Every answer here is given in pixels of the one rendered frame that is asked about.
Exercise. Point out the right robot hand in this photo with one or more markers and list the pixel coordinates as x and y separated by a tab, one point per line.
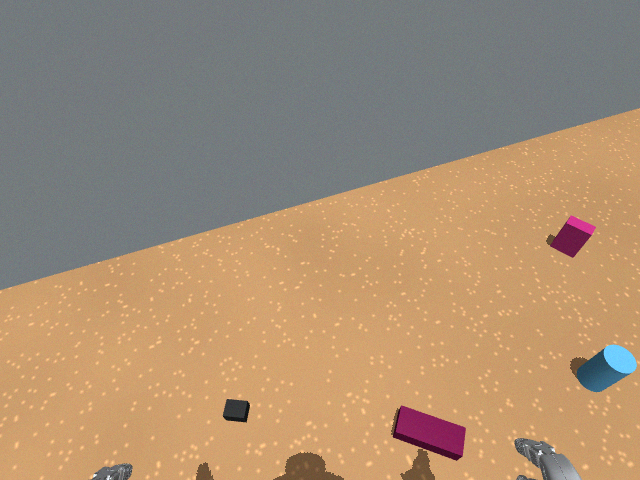
553	466

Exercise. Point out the left robot hand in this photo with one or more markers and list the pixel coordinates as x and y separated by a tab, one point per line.
117	472

